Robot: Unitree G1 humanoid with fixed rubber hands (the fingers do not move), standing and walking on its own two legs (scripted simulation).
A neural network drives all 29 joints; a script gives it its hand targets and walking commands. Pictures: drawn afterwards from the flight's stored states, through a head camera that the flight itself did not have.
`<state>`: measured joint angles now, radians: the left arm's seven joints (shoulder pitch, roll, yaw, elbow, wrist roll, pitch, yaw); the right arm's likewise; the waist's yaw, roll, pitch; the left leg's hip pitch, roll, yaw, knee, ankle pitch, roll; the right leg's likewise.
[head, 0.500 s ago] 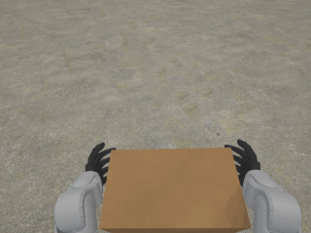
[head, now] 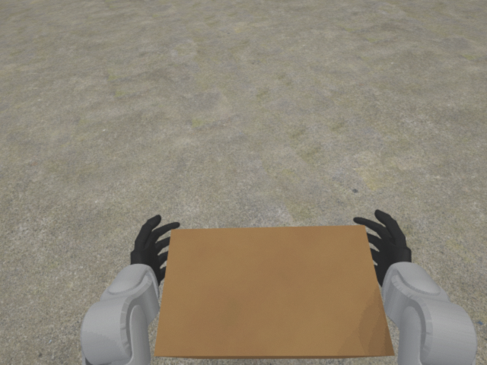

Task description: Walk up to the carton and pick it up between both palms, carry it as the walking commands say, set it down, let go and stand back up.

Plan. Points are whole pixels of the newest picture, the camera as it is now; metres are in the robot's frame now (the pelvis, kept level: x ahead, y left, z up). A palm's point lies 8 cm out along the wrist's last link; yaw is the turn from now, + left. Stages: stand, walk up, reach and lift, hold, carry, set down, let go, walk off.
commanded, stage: carry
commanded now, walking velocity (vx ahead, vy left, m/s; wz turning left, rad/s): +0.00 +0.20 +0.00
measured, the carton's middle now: (267, 303) +0.22 +0.01 +0.01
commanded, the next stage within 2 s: none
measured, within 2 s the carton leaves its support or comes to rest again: neither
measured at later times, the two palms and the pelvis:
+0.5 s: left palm (82, 294) +0.20 +0.27 +0.07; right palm (323, 277) +0.22 -0.07 +0.09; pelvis -0.02 +0.08 +0.00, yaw +3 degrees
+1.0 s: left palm (19, 323) +0.15 +0.31 +0.11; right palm (298, 331) +0.15 -0.03 +0.10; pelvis -0.08 +0.14 +0.01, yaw +0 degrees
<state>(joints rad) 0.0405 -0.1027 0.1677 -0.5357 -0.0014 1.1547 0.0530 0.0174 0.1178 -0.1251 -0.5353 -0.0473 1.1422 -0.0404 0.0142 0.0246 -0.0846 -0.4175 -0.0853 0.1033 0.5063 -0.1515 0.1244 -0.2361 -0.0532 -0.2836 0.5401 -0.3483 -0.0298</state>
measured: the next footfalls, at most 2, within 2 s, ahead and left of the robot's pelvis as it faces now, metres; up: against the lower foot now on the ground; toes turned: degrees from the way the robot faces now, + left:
left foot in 0.42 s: +0.07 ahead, +0.16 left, +0.00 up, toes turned +7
right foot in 0.80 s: -0.05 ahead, +0.05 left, +0.00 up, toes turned -15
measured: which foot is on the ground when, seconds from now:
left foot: down 0.00-0.00, up 0.02-0.40, down 0.42-0.82, up 0.84-1.00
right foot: down 0.00-0.42, up 0.44-0.78, down 0.80-1.00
